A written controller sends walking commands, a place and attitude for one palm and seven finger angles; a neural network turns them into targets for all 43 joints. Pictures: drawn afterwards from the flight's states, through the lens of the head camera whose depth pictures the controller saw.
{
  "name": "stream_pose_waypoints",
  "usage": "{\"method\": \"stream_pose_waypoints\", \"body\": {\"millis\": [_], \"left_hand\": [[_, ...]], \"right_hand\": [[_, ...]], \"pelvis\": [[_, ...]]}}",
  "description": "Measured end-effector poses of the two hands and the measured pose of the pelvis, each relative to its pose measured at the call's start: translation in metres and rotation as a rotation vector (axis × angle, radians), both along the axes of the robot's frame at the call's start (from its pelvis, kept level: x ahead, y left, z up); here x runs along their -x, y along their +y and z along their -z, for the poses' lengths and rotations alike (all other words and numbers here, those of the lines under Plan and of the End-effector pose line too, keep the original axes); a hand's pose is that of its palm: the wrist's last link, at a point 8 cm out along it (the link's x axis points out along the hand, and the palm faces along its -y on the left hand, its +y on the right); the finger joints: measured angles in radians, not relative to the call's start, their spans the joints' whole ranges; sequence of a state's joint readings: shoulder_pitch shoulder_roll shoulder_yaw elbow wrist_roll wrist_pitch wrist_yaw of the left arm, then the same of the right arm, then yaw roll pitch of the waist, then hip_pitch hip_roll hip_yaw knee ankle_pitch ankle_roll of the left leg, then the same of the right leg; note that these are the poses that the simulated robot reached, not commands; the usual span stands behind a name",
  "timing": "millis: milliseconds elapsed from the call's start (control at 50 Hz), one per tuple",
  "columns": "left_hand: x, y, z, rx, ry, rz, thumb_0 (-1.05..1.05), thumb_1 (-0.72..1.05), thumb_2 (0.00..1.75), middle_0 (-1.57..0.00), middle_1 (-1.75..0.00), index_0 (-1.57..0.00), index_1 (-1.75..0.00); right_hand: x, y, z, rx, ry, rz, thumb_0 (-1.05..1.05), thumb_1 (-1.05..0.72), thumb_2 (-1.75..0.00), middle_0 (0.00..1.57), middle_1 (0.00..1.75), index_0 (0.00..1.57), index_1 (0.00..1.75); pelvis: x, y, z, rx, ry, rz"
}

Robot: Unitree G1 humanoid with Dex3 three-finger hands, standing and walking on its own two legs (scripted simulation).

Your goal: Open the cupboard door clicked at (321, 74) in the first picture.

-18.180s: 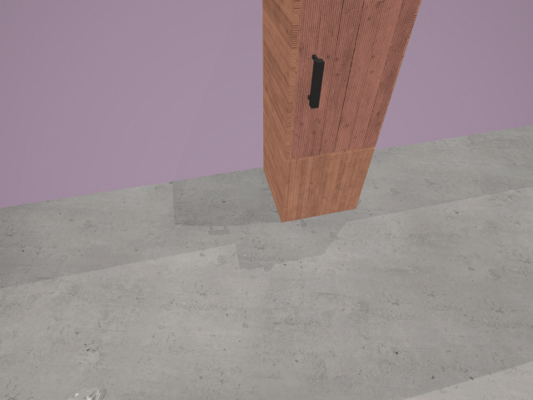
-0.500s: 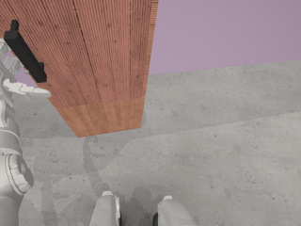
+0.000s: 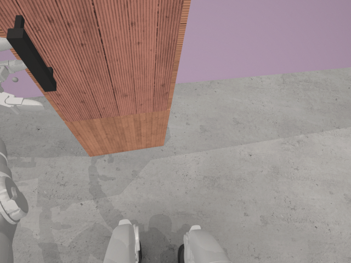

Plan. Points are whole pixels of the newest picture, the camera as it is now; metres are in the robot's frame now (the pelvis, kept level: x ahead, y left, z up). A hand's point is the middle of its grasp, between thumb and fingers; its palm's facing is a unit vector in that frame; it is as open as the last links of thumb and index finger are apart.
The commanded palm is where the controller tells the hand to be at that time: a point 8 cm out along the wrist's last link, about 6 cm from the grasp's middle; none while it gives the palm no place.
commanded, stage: move the hooked fingers beside the handle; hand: left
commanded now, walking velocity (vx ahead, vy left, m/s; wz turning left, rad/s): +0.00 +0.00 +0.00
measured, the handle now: (36, 56) +0.54 +0.28 +0.08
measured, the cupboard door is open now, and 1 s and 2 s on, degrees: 0 0 0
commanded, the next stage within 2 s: slide the fingers in behind the handle in 1.16 s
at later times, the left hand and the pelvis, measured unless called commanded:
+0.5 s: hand (3, 82) +0.47 +0.32 +0.08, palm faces +0.17 -0.99 -0.01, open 14.0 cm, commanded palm +0.45 +0.35 +0.07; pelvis +0.00 +0.00 +0.00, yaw +0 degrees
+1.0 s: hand out of the picture +0.47 +0.33 +0.07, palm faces +0.19 -0.98 +0.01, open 14.0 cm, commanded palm +0.45 +0.36 +0.07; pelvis +0.00 +0.00 -0.01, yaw +0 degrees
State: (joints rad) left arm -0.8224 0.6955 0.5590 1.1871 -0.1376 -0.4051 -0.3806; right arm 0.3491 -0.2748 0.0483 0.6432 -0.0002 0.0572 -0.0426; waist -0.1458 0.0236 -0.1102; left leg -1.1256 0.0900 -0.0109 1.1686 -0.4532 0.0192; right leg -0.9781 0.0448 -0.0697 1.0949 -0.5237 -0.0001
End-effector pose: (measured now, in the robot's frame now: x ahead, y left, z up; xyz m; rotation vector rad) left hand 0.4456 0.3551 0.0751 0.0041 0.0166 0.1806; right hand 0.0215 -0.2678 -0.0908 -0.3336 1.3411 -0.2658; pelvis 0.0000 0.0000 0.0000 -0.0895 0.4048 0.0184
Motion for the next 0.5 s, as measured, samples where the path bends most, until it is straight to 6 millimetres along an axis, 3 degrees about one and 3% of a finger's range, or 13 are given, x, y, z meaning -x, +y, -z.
{"method": "stream_pose_waypoints", "body": {"millis": [340, 500], "left_hand": [[0.008, 0.019, -0.002, -0.004, -0.002, -0.003, -0.01, -0.50, 0.30, -0.30, -1.20, -0.30, -1.20], [0.010, 0.016, -0.005, -0.008, -0.017, 0.010, -0.01, -0.50, 0.30, -0.30, -1.20, -0.30, -1.20]], "right_hand": [[0.004, 0.000, -0.004, 0.020, 0.010, -0.009, 0.00, -0.91, -0.89, 0.20, 0.30, 0.20, 0.30], [-0.001, -0.001, -0.004, 0.018, 0.001, -0.018, 0.00, -0.91, -0.89, 0.20, 0.30, 0.20, 0.30]], "pelvis": [[0.002, 0.004, 0.000, 0.007, 0.000, -0.003], [0.003, 0.003, 0.000, 0.006, -0.002, -0.005]]}}
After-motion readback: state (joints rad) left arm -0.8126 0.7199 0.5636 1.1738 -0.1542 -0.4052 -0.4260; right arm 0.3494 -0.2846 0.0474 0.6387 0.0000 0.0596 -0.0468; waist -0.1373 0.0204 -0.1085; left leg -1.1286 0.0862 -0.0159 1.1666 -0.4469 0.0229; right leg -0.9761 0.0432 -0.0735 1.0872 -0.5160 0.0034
